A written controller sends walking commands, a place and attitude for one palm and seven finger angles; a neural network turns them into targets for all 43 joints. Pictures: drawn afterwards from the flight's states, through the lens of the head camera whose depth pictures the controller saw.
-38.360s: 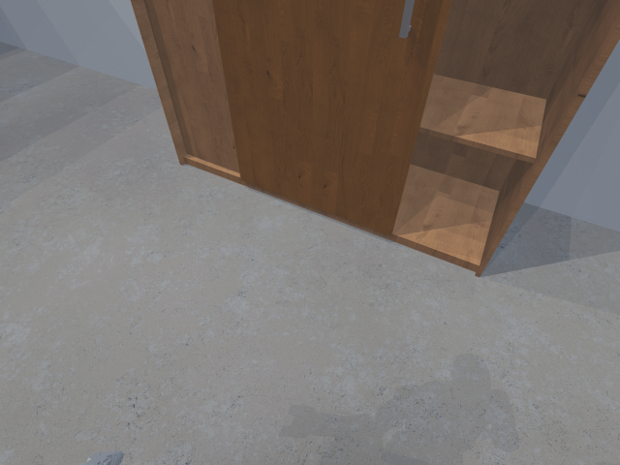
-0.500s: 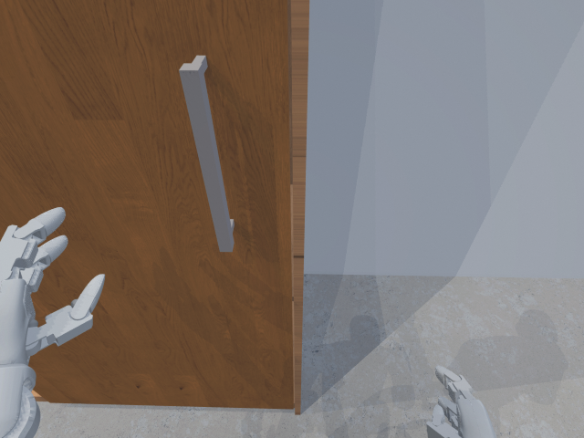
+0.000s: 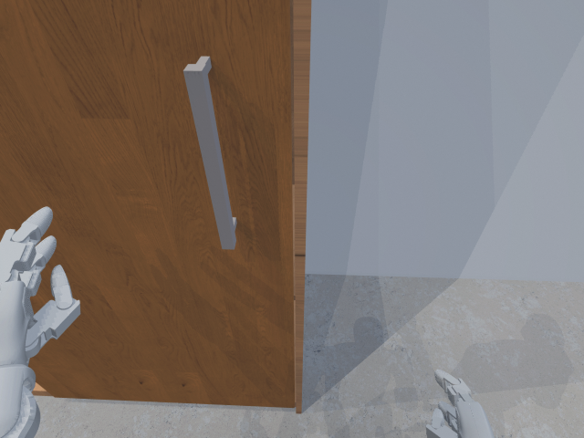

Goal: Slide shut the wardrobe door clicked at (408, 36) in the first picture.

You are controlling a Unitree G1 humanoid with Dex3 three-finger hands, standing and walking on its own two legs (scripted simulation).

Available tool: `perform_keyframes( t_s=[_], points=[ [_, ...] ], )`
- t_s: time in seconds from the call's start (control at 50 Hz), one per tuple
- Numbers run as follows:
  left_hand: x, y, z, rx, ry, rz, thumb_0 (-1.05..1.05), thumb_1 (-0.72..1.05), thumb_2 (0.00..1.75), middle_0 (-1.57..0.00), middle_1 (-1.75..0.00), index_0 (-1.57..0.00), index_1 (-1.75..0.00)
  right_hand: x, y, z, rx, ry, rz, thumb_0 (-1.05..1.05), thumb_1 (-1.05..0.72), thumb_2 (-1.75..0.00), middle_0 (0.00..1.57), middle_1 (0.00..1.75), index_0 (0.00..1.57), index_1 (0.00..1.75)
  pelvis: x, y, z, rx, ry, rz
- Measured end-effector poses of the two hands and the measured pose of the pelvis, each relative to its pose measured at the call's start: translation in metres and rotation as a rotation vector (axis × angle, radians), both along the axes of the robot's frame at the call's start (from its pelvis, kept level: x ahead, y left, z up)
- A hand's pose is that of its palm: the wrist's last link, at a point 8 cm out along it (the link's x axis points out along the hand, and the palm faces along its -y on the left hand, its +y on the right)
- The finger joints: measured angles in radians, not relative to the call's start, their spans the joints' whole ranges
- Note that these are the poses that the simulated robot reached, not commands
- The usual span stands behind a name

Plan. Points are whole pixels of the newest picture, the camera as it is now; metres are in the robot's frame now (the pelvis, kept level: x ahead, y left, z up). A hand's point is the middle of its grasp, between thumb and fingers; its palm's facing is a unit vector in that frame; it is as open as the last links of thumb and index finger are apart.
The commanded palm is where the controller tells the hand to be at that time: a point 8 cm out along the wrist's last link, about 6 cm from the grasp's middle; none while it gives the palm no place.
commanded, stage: step back with the hand held close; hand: left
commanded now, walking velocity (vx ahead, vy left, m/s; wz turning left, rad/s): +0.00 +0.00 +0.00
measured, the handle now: (218, 166) +0.37 +0.16 +0.22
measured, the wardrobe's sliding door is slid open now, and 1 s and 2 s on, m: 0.00 0.00 0.00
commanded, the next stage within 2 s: stop stepping back and stand still in 1.12 s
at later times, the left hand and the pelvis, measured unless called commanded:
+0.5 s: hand (45, 332) +0.16 +0.28 +0.15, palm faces +0.37 -0.80 -0.47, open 7.4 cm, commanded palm +0.09 +0.32 +0.17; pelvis -0.05 +0.02 -0.01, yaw -1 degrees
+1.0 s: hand out of the picture +0.06 +0.30 +0.17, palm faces +0.50 -0.74 -0.45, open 7.4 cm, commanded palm -0.01 +0.33 +0.17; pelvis -0.14 +0.03 -0.02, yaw +3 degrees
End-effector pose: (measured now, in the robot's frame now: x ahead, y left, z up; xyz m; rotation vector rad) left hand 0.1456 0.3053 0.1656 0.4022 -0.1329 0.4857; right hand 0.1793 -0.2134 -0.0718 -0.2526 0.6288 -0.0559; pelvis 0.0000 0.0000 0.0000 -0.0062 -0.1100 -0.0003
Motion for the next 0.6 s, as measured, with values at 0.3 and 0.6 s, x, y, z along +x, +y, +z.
perform_keyframes(
  t_s=[0.3, 0.6],
  points=[
    [-0.001, 0.002, 0.011, 0.127, 0.005, -0.097, 0.01, 0.89, 0.89, -0.21, -0.30, -0.21, -0.30, -0.023, -0.012, 0.000, -0.024, 0.062, -0.087, 0.01, -0.90, -0.90, 0.20, 0.30, 0.20, 0.30, -0.021, 0.012, -0.001, -0.009, 0.089, -0.021],
    [-0.053, 0.021, 0.008, 0.195, -0.055, -0.113, 0.01, 0.89, 0.89, -0.21, -0.30, -0.21, -0.30, -0.090, 0.005, -0.007, -0.041, 0.089, -0.112, 0.01, -0.90, -0.90, 0.20, 0.30, 0.20, 0.30, -0.073, 0.026, -0.012, -0.022, 0.099, -0.007]
  ],
)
